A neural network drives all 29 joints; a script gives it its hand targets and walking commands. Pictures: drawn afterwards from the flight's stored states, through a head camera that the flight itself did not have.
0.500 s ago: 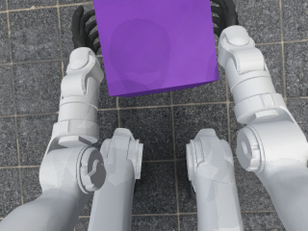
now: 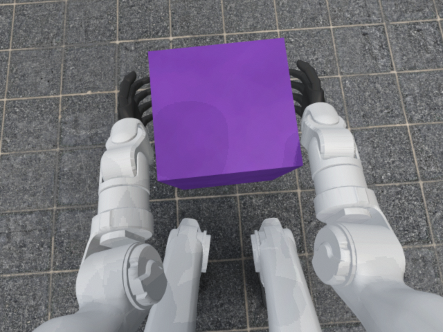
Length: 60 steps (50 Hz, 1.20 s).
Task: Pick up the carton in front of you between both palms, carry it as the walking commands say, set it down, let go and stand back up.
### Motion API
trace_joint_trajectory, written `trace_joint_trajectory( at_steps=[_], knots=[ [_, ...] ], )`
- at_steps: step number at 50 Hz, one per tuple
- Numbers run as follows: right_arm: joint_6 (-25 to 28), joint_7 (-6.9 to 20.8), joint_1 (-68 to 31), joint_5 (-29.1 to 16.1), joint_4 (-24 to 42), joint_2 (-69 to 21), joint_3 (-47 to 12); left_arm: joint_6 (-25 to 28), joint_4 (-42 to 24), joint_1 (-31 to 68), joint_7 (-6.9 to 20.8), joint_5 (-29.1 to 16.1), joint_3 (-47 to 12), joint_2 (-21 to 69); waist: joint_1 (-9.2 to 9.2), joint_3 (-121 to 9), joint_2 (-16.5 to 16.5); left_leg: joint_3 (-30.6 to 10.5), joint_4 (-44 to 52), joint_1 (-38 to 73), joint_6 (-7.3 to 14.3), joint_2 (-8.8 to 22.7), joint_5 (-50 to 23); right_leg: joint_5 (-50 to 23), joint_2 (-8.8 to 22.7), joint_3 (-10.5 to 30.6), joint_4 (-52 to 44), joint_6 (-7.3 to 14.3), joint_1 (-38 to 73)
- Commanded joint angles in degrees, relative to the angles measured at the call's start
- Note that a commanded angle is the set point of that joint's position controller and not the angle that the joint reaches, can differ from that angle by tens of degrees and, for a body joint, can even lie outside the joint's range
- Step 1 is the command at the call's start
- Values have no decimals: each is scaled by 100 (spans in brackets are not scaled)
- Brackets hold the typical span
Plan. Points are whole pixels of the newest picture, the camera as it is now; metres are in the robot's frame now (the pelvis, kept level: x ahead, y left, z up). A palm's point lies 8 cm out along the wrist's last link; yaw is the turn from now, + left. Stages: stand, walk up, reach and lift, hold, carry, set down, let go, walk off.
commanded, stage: reach and lift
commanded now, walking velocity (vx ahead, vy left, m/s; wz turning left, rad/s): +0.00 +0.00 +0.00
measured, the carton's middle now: (223, 129) +0.48 +0.01 -0.13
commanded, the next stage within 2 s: none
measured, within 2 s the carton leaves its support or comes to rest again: neither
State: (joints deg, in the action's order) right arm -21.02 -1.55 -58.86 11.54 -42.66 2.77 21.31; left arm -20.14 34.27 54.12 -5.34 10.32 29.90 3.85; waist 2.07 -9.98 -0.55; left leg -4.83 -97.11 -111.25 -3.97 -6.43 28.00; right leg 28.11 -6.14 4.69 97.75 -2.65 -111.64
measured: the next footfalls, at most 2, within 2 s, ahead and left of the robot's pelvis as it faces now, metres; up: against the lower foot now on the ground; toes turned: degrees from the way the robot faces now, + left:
none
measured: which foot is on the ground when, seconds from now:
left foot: down 0.00-1.00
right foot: down 0.00-1.00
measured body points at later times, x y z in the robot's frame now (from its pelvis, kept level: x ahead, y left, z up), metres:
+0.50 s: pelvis +0.05 +0.00 +0.14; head +0.19 -0.01 +0.57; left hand +0.44 +0.16 +0.10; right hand +0.45 -0.15 +0.09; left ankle +0.11 +0.13 -0.48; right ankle +0.11 -0.12 -0.48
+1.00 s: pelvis +0.10 +0.00 +0.25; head +0.10 +0.00 +0.70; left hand +0.41 +0.16 +0.25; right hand +0.41 -0.15 +0.24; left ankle +0.11 +0.13 -0.48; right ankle +0.11 -0.12 -0.48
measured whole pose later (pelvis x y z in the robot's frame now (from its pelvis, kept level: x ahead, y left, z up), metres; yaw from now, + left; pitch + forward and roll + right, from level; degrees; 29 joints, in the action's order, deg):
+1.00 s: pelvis +0.10 +0.00 +0.25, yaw -1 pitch +7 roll +0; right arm -25.8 -2.5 -14.3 11.3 -26.5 -7.8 14.2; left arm -24.9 25.7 14.7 -2.8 11.3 16.0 8.6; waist 0.6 -8.1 -0.1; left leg -7.9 -33.4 -23.6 -0.7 -3.3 16.2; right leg 16.2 -3.5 8.0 33.6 -0.5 -23.6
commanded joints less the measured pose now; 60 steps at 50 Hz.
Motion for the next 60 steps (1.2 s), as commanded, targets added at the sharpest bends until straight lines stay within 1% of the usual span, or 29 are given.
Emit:
trace_joint_trajectory(
  at_steps=[1,7,20,27,33,41,48,51,53,57,60],
  knots=[
    [148,1367,-3371,-1038,289,-6364,-2931,-94,292,3669,1612,-1023,-3692,6087,7,-6021,281,920,1209,3493,148,-380,-1169,-1134,-388,-814,-1282,157,3854],
    [185,1323,-2729,-1103,415,-6536,-3189,-49,308,2968,1593,-1060,-3928,6188,-10,-5520,295,797,1737,4039,146,-383,-1207,-1189,-392,-708,-1829,129,4380],
    [408,1251,-1333,-894,363,-6693,-3155,184,544,1505,1592,-798,-3917,6229,-48,-4237,194,462,3173,5432,244,-294,-1319,-1327,-292,-357,-3288,182,5846],
    [484,1232,-542,-815,525,-6730,-3279,261,487,668,1598,-683,-4033,6259,-80,-3662,151,268,4044,6454,289,-205,-1647,-1670,-221,-187,-4128,217,6793],
    [476,1228,132,-804,748,-6743,-3486,254,319,-21,1606,-630,-4215,6258,-103,-3175,98,110,4818,7418,308,-108,-2083,-2080,-145,-55,-4879,233,7652],
    [209,1265,994,-872,1150,-6727,-3804,-11,4,-887,1653,-671,-4522,6220,-119,-2426,86,-39,5880,8722,320,6,-2812,-2799,-24,78,-5919,220,8889],
    [-355,1335,1517,-1017,1748,-6743,-4119,-558,-550,-1413,1771,-815,-4866,6200,-149,-1690,77,-56,6733,9766,309,93,-3162,-3163,64,116,-6785,210,9925],
    [-661,1351,1684,-1072,2089,-6704,-4234,-849,-844,-1570,1816,-890,-4969,6190,-175,-1280,64,-52,7058,10122,305,109,-3155,-3129,88,104,-7122,209,10255],
    [-871,1368,1751,-1043,2211,-6630,-4194,-1047,-919,-1658,1838,-855,-4899,6135,-184,-907,50,-45,7243,10229,312,116,-2985,-2940,101,88,-7311,213,10335],
    [-1166,1444,1691,-928,2106,-6557,-3863,-1331,-824,-1590,1894,-707,-4563,6028,-202,-183,46,-8,7514,10205,346,142,-2252,-2226,117,29,-7545,245,10293],
    [-1231,1516,1381,-829,1942,-6536,-3602,-1393,-672,-1290,1950,-599,-4290,6034,-192,81,47,25,7554,10135,381,163,-1770,-1739,135,-12,-7583,270,10192]
  ],
)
